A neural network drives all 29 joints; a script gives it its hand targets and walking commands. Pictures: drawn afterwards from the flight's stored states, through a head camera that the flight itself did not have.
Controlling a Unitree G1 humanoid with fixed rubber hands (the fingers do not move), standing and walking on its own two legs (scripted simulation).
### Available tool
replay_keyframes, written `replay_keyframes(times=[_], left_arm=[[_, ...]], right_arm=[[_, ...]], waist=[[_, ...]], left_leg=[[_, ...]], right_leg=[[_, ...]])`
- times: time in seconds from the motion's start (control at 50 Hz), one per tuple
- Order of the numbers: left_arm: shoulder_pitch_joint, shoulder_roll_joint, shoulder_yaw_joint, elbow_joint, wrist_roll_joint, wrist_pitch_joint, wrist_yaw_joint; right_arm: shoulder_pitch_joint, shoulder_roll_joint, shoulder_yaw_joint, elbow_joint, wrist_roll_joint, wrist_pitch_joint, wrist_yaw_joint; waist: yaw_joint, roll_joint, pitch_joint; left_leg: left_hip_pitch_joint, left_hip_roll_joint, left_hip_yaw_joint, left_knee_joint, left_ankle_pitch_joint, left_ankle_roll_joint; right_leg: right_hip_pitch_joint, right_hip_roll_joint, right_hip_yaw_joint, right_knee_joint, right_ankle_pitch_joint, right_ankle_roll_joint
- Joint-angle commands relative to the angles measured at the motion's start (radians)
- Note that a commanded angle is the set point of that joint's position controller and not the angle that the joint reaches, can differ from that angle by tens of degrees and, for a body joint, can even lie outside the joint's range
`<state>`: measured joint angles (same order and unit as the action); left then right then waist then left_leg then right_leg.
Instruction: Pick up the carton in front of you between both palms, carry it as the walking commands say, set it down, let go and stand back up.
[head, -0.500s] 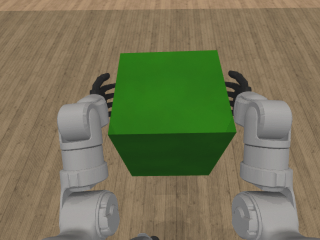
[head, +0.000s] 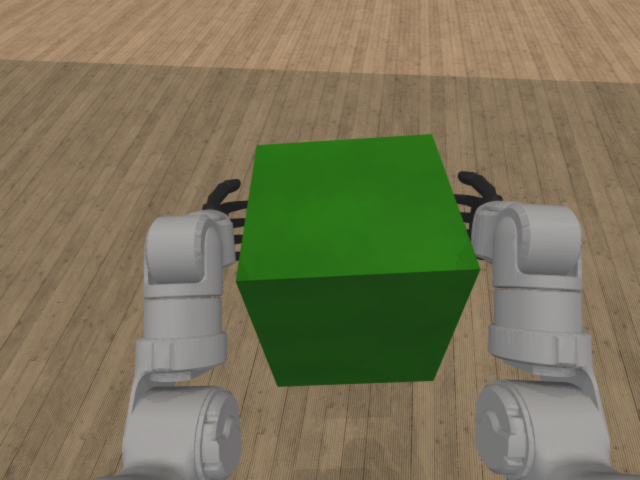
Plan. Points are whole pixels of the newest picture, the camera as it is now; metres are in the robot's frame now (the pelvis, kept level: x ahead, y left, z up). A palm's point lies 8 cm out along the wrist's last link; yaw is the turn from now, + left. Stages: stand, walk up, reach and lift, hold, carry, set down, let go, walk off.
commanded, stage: carry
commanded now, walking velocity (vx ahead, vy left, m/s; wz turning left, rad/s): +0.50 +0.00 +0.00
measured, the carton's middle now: (349, 269) +0.38 +0.02 +0.07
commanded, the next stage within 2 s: none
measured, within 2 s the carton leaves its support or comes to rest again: neither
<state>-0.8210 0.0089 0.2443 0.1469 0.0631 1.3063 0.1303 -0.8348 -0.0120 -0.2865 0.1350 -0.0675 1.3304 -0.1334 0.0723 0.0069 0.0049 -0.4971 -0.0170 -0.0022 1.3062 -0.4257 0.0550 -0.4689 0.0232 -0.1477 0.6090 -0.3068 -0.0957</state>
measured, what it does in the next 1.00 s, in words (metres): climbs: left foot, then right foot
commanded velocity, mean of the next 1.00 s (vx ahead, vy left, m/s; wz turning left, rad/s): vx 0.50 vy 0.00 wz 0.00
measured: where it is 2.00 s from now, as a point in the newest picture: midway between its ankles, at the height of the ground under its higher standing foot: (347, 208)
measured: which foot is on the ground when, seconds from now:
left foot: up 0.00-0.28, down 0.30-0.76, up 0.78-1.00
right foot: down 0.00-0.32, up 0.34-0.72, down 0.74-1.00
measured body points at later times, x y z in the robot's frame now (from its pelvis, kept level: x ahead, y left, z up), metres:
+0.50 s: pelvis +0.30 +0.05 +0.03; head +0.35 +0.05 +0.48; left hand +0.71 +0.17 +0.17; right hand +0.68 -0.13 +0.17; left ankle +0.33 +0.12 -0.70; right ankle +0.25 -0.07 -0.60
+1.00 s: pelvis +0.59 +0.00 +0.06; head +0.64 +0.00 +0.50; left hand +0.97 +0.18 +0.20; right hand +1.00 -0.12 +0.20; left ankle +0.63 +0.13 -0.59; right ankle +0.59 -0.07 -0.68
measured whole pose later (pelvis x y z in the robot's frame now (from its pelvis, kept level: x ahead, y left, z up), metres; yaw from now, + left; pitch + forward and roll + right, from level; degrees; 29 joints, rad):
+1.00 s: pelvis +0.59 +0.00 +0.06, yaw +0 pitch +5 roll +0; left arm -0.82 0.01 0.26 0.05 0.03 1.32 0.15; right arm -0.86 0.00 -0.29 0.04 -0.07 1.35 -0.14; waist 0.08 0.01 0.02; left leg -0.75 0.04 0.02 1.18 -0.39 0.04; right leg -0.34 0.01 -0.12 0.52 -0.36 -0.08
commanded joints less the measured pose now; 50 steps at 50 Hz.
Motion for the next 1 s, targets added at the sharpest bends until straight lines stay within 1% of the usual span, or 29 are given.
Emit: replay_keyframes(times=[0.0,0.12,0.18,0.22,0.24,0.26,0.28,0.3,0.32,0.34,0.36,0.38,0.4,0.44,0.52,0.56,0.62,0.66,0.68,0.7,0.72,0.74,0.76,0.78,0.82,0.84,0.88,0.94,0.98], left_arm=[[-0.9,-1.167,-0.63,-0.222,-0.544,-0.024,-0.253],[-0.855,-1.096,-0.638,-0.29,-0.535,-0.014,-0.243],[-0.8,-1.045,-0.634,-0.248,-0.508,0.003,-0.241],[-0.769,-1.018,-0.621,-0.197,-0.485,0.012,-0.242],[-0.754,-1.009,-0.61,-0.167,-0.474,0.016,-0.242],[-0.743,-1.004,-0.599,-0.14,-0.466,0.019,-0.243],[-0.741,-1.004,-0.592,-0.116,-0.457,0.019,-0.243],[-0.741,-1.0,-0.587,-0.097,-0.446,0.019,-0.244],[-0.748,-1.023,-0.571,-0.083,-0.435,0.023,-0.246],[-0.777,-1.02,-0.564,-0.074,-0.424,0.023,-0.244],[-0.794,-1.042,-0.556,-0.071,-0.42,0.018,-0.24],[-0.795,-1.044,-0.545,-0.084,-0.411,0.014,-0.232],[-0.791,-1.051,-0.536,-0.093,-0.4,0.011,-0.223],[-0.777,-1.048,-0.527,-0.122,-0.384,0.007,-0.203],[-0.75,-1.013,-0.535,-0.166,-0.358,0.008,-0.172],[-0.736,-0.99,-0.542,-0.164,-0.345,0.016,-0.166],[-0.703,-0.978,-0.554,-0.114,-0.339,0.026,-0.175],[-0.689,-0.984,-0.553,-0.065,-0.344,0.028,-0.188],[-0.688,-0.993,-0.55,-0.037,-0.35,0.027,-0.196],[-0.685,-1.01,-0.547,-0.005,-0.357,0.024,-0.205],[-0.685,-1.022,-0.543,0.016,-0.367,0.017,-0.214],[-0.676,-1.028,-0.536,0.028,-0.376,0.01,-0.223],[-0.723,-1.026,-0.534,0.027,-0.386,-0.005,-0.228],[-0.738,-1.052,-0.539,-0.011,-0.414,-0.008,-0.232],[-0.833,-1.104,-0.578,-0.119,-0.477,-0.015,-0.238],[-0.879,-1.123,-0.599,-0.171,-0.507,-0.017,-0.239],[-0.915,-1.13,-0.609,-0.242,-0.537,-0.017,-0.236],[-0.898,-1.094,-0.611,-0.288,-0.54,-0.002,-0.232],[-0.86,-1.064,-0.607,-0.265,-0.526,0.011,-0.232]], right_arm=[[-0.75,1.066,0.573,-0.117,0.368,-0.038,0.195],[-0.705,1.006,0.606,-0.186,0.337,-0.04,0.16],[-0.688,0.972,0.622,-0.172,0.337,-0.023,0.16],[-0.681,0.961,0.626,-0.141,0.343,-0.011,0.17],[-0.685,0.962,0.624,-0.121,0.35,-0.005,0.177],[-0.684,0.969,0.622,-0.094,0.357,-0.002,0.184],[-0.676,0.976,0.617,-0.064,0.367,-0.002,0.193],[-0.673,0.988,0.609,-0.05,0.381,-0.004,0.203],[-0.698,0.971,0.599,-0.033,0.38,-0.014,0.208],[-0.696,1.017,0.602,-0.023,0.394,-0.016,0.215],[-0.738,1.047,0.611,-0.069,0.423,-0.019,0.222],[-0.794,1.088,0.631,-0.111,0.46,-0.024,0.229],[-0.848,1.119,0.648,-0.158,0.492,-0.029,0.233],[-0.91,1.145,0.665,-0.227,0.531,-0.034,0.235],[-0.89,1.109,0.662,-0.273,0.54,-0.025,0.233],[-0.854,1.079,0.658,-0.254,0.527,-0.016,0.232],[-0.791,1.052,0.649,-0.181,0.495,-0.006,0.237],[-0.763,1.049,0.638,-0.122,0.472,-0.005,0.242],[-0.752,1.051,0.631,-0.092,0.459,-0.007,0.244],[-0.745,1.054,0.622,-0.065,0.45,-0.01,0.246],[-0.744,1.06,0.618,-0.05,0.443,-0.014,0.247],[-0.759,1.063,0.612,-0.039,0.435,-0.017,0.248],[-0.788,1.083,0.605,-0.045,0.432,-0.018,0.249],[-0.816,1.078,0.603,-0.053,0.427,-0.022,0.243],[-0.815,1.081,0.591,-0.08,0.417,-0.03,0.221],[-0.805,1.077,0.584,-0.095,0.409,-0.031,0.209],[-0.786,1.064,0.577,-0.131,0.395,-0.029,0.186],[-0.754,1.02,0.579,-0.169,0.37,-0.023,0.162],[-0.727,0.991,0.582,-0.158,0.352,-0.013,0.156]], waist=[[-0.013,-0.065,-0.549],[0.007,-0.102,-0.511],[0.008,-0.129,-0.473],[0.001,-0.151,-0.451],[-0.015,-0.166,-0.457],[-0.054,-0.166,-0.491],[-0.106,-0.136,-0.562],[-0.155,-0.048,-0.633],[-0.147,0.27,-0.712],[-0.162,0.281,-0.657],[-0.16,0.188,-0.599],[-0.164,0.075,-0.568],[-0.15,0.041,-0.547],[-0.127,0.061,-0.555],[-0.137,0.1,-0.544],[-0.145,0.109,-0.518],[-0.147,0.136,-0.477],[-0.133,0.151,-0.454],[-0.113,0.159,-0.462],[-0.07,0.141,-0.5],[-0.018,0.11,-0.578],[0.014,-0.019,-0.651],[0.019,-0.314,-0.64],[0.011,-0.265,-0.597],[0.01,-0.069,-0.555],[0.0,-0.05,-0.546],[-0.013,-0.083,-0.562],[-0.007,-0.097,-0.552],[0.002,-0.105,-0.526]], left_leg=[[-0.279,0.051,-0.03,0.005,0.052,0.007],[-0.351,0.075,0.038,-0.26,0.091,-0.025],[-0.24,0.045,0.098,-0.479,0.195,-0.018],[-0.14,0.006,0.158,-0.601,0.204,-0.001],[-0.06,-0.027,0.188,-0.656,0.199,0.011],[0.085,-0.067,0.226,-0.738,0.227,0.024],[0.328,-0.063,0.231,-0.791,0.28,0.037],[0.591,0.109,-0.013,-0.788,0.148,0.064],[0.821,0.374,-0.537,-0.862,0.246,0.23],[0.845,0.366,-0.637,-0.902,0.387,0.268],[0.821,0.346,-0.512,-0.845,0.52,0.253],[0.768,0.326,-0.427,-0.821,0.587,0.225],[0.714,0.306,-0.365,-0.832,0.567,0.193],[0.664,0.285,-0.301,-0.864,0.47,0.161],[0.671,0.28,-0.222,-0.896,0.46,0.193],[0.657,0.264,-0.165,-0.908,0.485,0.192],[0.61,0.229,-0.069,-0.898,0.626,0.154],[0.586,0.212,-0.008,-0.864,0.736,0.117],[0.569,0.205,0.024,-0.803,0.868,0.093],[0.524,0.19,0.078,-0.677,0.969,0.057],[0.406,0.168,0.114,-0.525,0.877,0.015],[0.16,0.117,0.097,-0.324,0.514,-0.02],[-0.165,-0.063,0.065,-0.077,-0.052,-0.051],[-0.29,-0.026,-0.034,0.087,-0.105,-0.017],[-0.352,0.029,-0.041,0.12,-0.023,0.002],[-0.34,0.048,-0.045,0.069,0.012,0.003],[-0.311,0.058,-0.028,0.007,0.037,-0.001],[-0.357,0.069,0.009,-0.094,0.034,-0.015],[-0.364,0.083,0.025,-0.219,0.062,-0.026]], right_leg=[[0.633,-0.291,0.447,-0.188,0.346,-0.127],[0.65,-0.271,0.31,-0.21,0.403,-0.151],[0.602,-0.232,0.212,-0.198,0.528,-0.118],[0.58,-0.216,0.154,-0.163,0.636,-0.087],[0.572,-0.212,0.121,-0.107,0.766,-0.064],[0.547,-0.195,0.068,0.004,0.886,-0.029],[0.451,-0.172,0.027,0.153,0.828,0.013],[0.235,-0.157,0.06,0.337,0.49,0.046],[-0.09,0.005,0.08,0.603,-0.015,0.088],[-0.261,0.049,0.154,0.78,-0.206,0.071],[-0.344,0.007,0.18,0.851,-0.193,0.048],[-0.364,-0.021,0.18,0.847,-0.158,0.045],[-0.363,-0.046,0.186,0.797,-0.12,0.044],[-0.322,-0.063,0.178,0.711,-0.089,0.049],[-0.378,-0.071,0.126,0.567,-0.093,0.069],[-0.365,-0.08,0.104,0.431,-0.052,0.079],[-0.256,-0.052,0.042,0.22,0.053,0.069],[-0.151,-0.009,-0.022,0.093,0.055,0.049],[-0.057,0.029,-0.058,0.031,0.056,0.035],[0.119,0.065,-0.096,-0.057,0.112,0.02],[0.376,0.035,-0.065,-0.081,0.125,-0.001],[0.631,-0.183,0.29,-0.122,-0.06,-0.062],[0.779,-0.389,0.757,-0.222,0.136,-0.204],[0.794,-0.373,0.762,-0.196,0.226,-0.227],[0.706,-0.332,0.568,-0.135,0.392,-0.185],[0.661,-0.314,0.51,-0.15,0.37,-0.154],[0.631,-0.294,0.449,-0.179,0.302,-0.129],[0.633,-0.292,0.388,-0.198,0.295,-0.149],[0.629,-0.284,0.339,-0.21,0.321,-0.155]])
